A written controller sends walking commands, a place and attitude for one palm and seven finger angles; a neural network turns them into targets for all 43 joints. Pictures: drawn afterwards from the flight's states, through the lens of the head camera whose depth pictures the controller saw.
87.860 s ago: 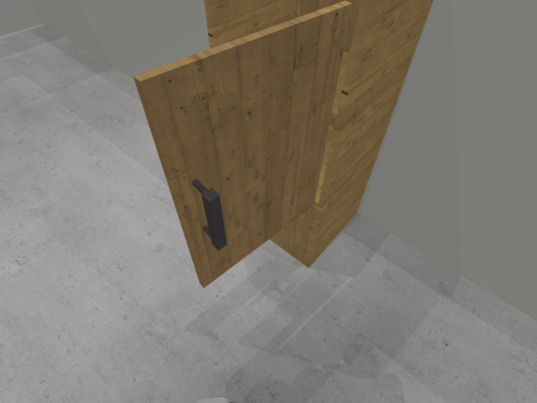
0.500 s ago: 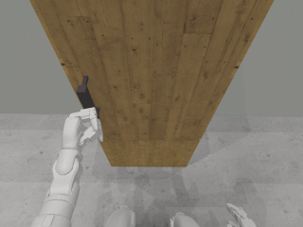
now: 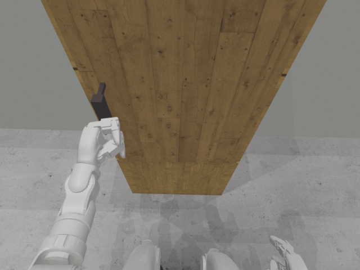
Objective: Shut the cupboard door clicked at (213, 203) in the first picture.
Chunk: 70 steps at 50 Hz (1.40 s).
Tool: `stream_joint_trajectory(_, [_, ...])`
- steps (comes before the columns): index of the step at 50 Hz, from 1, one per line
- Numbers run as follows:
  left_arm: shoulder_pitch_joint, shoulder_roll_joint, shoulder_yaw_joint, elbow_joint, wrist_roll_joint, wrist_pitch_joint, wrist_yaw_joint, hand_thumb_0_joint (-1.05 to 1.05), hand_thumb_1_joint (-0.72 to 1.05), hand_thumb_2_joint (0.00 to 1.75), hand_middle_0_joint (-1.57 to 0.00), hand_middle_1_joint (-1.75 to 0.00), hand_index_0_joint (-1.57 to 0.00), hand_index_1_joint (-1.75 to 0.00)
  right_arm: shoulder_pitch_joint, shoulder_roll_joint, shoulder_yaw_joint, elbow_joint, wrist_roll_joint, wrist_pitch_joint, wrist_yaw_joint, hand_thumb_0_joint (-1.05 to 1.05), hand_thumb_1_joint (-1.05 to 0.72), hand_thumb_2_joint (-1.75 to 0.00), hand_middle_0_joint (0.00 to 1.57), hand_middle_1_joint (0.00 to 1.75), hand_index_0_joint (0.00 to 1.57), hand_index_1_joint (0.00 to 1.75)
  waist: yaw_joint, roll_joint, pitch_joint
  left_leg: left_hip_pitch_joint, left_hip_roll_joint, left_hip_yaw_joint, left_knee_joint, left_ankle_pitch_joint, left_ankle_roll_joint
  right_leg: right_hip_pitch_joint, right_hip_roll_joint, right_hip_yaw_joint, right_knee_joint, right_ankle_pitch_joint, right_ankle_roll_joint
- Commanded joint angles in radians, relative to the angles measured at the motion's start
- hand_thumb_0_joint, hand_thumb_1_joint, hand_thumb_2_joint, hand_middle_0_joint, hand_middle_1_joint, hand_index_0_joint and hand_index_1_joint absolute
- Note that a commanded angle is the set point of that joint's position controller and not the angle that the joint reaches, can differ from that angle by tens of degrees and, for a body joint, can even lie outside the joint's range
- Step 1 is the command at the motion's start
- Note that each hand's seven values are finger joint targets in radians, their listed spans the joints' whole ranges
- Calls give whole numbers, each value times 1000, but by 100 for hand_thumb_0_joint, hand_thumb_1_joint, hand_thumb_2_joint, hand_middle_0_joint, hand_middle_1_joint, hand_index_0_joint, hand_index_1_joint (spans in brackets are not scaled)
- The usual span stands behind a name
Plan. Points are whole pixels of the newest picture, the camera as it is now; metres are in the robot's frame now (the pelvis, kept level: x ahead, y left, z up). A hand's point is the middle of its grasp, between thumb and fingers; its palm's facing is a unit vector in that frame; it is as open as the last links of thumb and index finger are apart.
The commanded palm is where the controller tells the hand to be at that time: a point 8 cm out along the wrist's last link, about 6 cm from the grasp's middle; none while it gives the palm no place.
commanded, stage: push the door shut along its arc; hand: left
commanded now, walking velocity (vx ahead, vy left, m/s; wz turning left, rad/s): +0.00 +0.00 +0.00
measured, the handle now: (108, 114) +0.46 +0.19 +0.04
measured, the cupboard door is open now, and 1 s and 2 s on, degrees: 0 0 0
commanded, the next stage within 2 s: pull the fist back off the door in 0.34 s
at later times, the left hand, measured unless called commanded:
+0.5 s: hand (120, 137) +0.39 +0.15 +0.05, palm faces -0.15 -0.99 -0.04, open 3.2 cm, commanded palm +0.42 +0.19 +0.05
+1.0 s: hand (121, 143) +0.38 +0.14 +0.05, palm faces +0.00 -1.00 +0.00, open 3.1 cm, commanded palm +0.34 +0.19 +0.05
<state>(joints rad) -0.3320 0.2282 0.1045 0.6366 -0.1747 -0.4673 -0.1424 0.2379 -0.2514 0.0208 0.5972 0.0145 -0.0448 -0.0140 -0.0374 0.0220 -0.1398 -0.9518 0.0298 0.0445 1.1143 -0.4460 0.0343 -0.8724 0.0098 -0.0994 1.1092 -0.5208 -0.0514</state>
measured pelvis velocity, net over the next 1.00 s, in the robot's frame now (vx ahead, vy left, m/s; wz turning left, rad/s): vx -0.04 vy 0.01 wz -0.08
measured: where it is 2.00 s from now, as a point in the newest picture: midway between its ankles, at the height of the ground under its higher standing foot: outside the picture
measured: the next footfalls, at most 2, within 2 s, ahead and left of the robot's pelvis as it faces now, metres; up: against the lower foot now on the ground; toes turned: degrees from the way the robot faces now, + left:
none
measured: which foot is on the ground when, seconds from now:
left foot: down 0.00-1.00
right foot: down 0.00-1.00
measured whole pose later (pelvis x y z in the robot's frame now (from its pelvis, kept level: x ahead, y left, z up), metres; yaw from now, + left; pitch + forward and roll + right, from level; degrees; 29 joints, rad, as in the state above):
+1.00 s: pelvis -0.04 +0.01 -0.01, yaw -4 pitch +15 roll -2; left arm -0.46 0.26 0.19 0.79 -0.18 -0.47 -0.05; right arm 0.35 -0.27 0.03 0.61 0.01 -0.03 -0.01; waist -0.08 0.03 -0.13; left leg -1.02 -0.02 0.01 1.14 -0.39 0.05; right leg -0.97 0.06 -0.04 1.13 -0.43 -0.03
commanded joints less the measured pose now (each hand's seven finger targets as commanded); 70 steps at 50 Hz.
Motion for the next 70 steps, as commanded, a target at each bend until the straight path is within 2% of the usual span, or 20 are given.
stream_joint_trajectory(1, [-428,165,77,-130,-14,-59,-29,0,90,90,-130,-150,-130,-150,51,-151,-62,-89,8,-38,-14,0,-90,-90,20,30,20,30,-39,-6,-339,267,-20,-84,-126,122,-4,84,8,111,-185,208,29])
stream_joint_trajectory(3, [-448,206,106,-69,-12,-47,-48,0,90,90,-130,-150,-130,-150,62,-153,-58,-86,8,-33,-13,0,-90,-90,20,30,20,30,-32,1,-343,238,-22,-81,-120,141,-3,104,7,117,-175,234,28])
stream_joint_trajectory(10, [-649,216,93,10,-21,-53,-109,0,90,90,-130,-150,-130,-150,93,-155,-61,-56,15,-24,-21,0,-90,-90,20,30,20,30,-79,-11,-328,205,-20,-83,-87,115,7,63,3,137,-182,204,34])
stream_joint_trajectory(19, [-911,260,54,132,-24,-44,-149,0,90,90,-130,-150,-130,-150,108,-172,-47,-23,31,-35,-40,0,-90,-90,20,30,20,30,-135,3,-299,127,-19,-108,-74,-77,12,-37,4,162,-200,-30,26])
stream_joint_trajectory(22, [-965,221,5,146,-35,-33,-158,0,90,90,-130,-150,-130,-150,108,-177,-39,-26,38,-52,-46,0,-90,-90,20,30,20,30,-151,37,-283,125,-21,-122,-87,-153,13,-87,8,154,-194,-77,22])
stream_joint_trajectory(23, [-975,218,141,153,-102,-21,-45,0,90,90,-130,-150,-130,-150,84,-166,-42,-25,28,-55,-51,0,-90,-90,20,30,20,30,-99,31,-295,104,-23,-144,-106,-211,-1,-99,5,143,-188,-105,23])
stream_joint_trajectory(24, [-934,170,97,171,-87,-11,14,0,90,90,-130,-150,-130,-150,82,-165,-39,-30,24,-60,-46,0,-90,-90,20,30,20,30,-116,22,-286,109,-27,-141,-116,-236,-4,-98,5,139,-191,-117,30])
stream_joint_trajectory(26, [-921,173,97,166,-50,-18,85,0,90,90,-130,-150,-130,-150,94,-170,-43,-33,12,-63,-34,0,-90,-90,20,30,20,30,-117,-12,-313,96,-37,-134,-115,-228,-2,-69,2,135,-192,-116,34])
stream_joint_trajectory(32, [-894,286,133,189,50,-70,104,0,90,90,-130,-150,-130,-150,104,-177,-42,-48,-4,-55,-16,0,-90,-90,20,30,20,30,-101,7,-336,60,-48,-120,-99,-204,2,-32,6,152,-193,-138,27])
stream_joint_trajectory(34, [-861,250,102,192,48,-74,83,0,90,90,-130,-150,-130,-150,91,-170,-39,-59,-1,-53,-13,0,-90,-90,20,30,20,30,-100,15,-319,47,-49,-110,-98,-204,1,-28,2,167,-206,-154,28])
stream_joint_trajectory(37, [-761,310,174,204,28,-74,67,0,90,90,-130,-150,-130,-150,87,-173,-40,-82,0,-50,-15,0,-90,-90,20,30,20,30,-66,-6,-314,10,-52,-100,-95,-197,1,18,2,189,-223,-202,26])
stream_joint_trajectory(43, [-612,252,157,56,2,-73,64,0,90,90,-130,-150,-130,-150,67,-170,-45,-119,5,-41,-13,0,-90,-90,20,30,20,30,-26,35,-333,95,-46,-112,-159,-216,-4,25,6,152,-213,-165,25])
stream_joint_trajectory(46, [-501,183,111,-26,-4,-64,78,0,90,90,-130,-150,-130,-150,60,-171,-52,-131,7,-39,-10,0,-90,-90,20,30,20,30,-30,-13,-309,131,-40,-117,-189,-223,-2,35,11,133,-230,-144,29])
stream_joint_trajectory(48, [-447,156,95,-101,-7,-68,92,0,90,90,-130,-150,-130,-150,52,-170,-57,-134,5,-44,-9,0,-90,-90,20,30,20,30,-24,9,-315,172,-37,-125,-203,-211,-2,35,14,120,-223,-107,28])
stream_joint_trajectory(52, [-312,143,82,-216,1,-73,121,0,90,90,-130,-150,-130,-150,38,-172,-58,-147,5,-45,-11,0,-90,-90,20,30,20,30,-13,0,-269,213,-29,-139,-234,-186,-4,43,21,97,-216,-52,23])
stream_joint_trajectory(58, [-39,48,7,-406,11,-76,145,0,90,90,-130,-150,-130,-150,16,-153,-63,-164,-3,-47,5,0,-90,-90,20,30,20,30,12,54,-303,366,-10,-156,-226,79,-20,54,29,56,-171,159,13])
stream_joint_trajectory(61, [109,28,-8,-479,10,-59,140,0,90,90,-130,-150,-130,-150,13,-143,-69,-180,-4,-38,13,0,-90,-90,20,30,20,30,23,3,-302,372,-12,-140,-206,199,-22,101,31,53,-168,237,14])
stream_joint_trajectory(62, [155,20,-22,-520,9,-54,135,0,90,90,-130,-150,-130,-150,13,-141,-67,-191,-3,-38,14,0,-90,-90,20,30,20,30,26,29,-311,384,-15,-135,-195,263,-21,116,32,53,-159,280,13])
stream_joint_trajectory(66, [176,-29,-83,-620,19,-45,127,0,90,90,-130,-150,-130,-150,6,-123,-70,-193,-6,-33,16,0,-90,-90,20,30,20,30,4,14,-300,396,-13,-136,-158,347,-25,101,28,53,-142,338,20])
stream_joint_trajectory(70, [214,-15,-72,-651,23,-34,115,0,90,90,-130,-150,-130,-150,-3,-114,-69,-191,-8,-24,10,0,-90,-90,20,30,20,30,2,15,-293,377,-19,-132,-132,379,-26,106,28,58,-130,377,18])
